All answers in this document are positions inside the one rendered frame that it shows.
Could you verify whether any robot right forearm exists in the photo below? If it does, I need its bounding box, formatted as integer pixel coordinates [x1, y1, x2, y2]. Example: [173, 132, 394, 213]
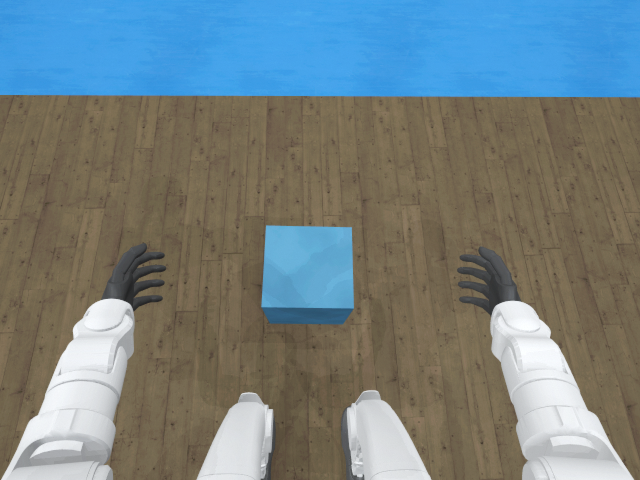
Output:
[490, 301, 634, 480]

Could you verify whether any robot right hand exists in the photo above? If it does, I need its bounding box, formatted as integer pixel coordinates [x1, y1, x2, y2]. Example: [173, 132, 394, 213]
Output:
[457, 246, 521, 316]

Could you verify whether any robot left forearm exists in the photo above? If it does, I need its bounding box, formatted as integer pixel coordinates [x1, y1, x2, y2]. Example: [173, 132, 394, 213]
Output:
[1, 299, 135, 480]

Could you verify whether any robot right shin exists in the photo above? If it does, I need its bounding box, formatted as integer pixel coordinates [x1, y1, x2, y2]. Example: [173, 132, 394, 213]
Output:
[351, 390, 391, 475]

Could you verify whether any robot right upper arm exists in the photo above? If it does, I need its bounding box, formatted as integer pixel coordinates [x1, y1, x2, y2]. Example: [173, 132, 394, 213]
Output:
[522, 456, 631, 480]

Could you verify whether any carton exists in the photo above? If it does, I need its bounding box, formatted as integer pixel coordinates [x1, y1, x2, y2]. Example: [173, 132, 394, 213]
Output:
[261, 226, 354, 324]

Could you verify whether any robot left hand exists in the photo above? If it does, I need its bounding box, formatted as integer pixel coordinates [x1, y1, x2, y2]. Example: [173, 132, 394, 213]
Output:
[101, 243, 166, 312]

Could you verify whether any robot right foot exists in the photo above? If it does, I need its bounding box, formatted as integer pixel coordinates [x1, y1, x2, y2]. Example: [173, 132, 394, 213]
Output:
[341, 406, 365, 480]

